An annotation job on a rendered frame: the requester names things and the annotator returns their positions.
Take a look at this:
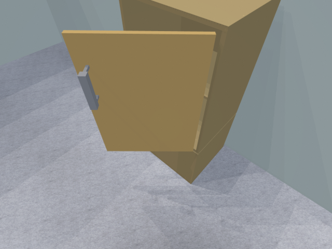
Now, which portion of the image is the cupboard door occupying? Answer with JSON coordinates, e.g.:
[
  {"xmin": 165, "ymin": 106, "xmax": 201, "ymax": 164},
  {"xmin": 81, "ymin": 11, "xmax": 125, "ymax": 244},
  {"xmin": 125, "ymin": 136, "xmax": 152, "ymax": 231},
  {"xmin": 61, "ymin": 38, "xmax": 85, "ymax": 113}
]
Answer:
[{"xmin": 62, "ymin": 30, "xmax": 216, "ymax": 151}]

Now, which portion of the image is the handle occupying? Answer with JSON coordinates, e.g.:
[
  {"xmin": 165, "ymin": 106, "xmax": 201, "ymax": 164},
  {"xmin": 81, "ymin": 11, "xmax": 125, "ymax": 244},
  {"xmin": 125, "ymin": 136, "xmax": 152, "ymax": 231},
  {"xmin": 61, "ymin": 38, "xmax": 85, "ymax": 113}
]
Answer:
[{"xmin": 77, "ymin": 65, "xmax": 99, "ymax": 110}]

